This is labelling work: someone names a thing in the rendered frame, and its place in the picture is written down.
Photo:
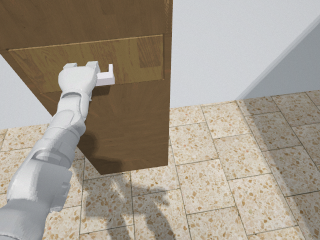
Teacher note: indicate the handle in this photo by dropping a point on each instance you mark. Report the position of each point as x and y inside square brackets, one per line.
[106, 78]

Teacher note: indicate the cabinet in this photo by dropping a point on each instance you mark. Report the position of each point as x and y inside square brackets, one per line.
[127, 125]

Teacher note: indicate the left robot forearm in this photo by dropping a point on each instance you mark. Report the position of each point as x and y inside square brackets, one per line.
[58, 144]

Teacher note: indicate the robot left upper arm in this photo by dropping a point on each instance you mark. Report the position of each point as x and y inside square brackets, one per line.
[40, 189]

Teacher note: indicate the drawer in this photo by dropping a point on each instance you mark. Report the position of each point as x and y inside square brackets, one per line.
[134, 59]

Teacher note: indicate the robot left hand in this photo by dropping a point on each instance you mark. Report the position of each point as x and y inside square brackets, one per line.
[82, 78]

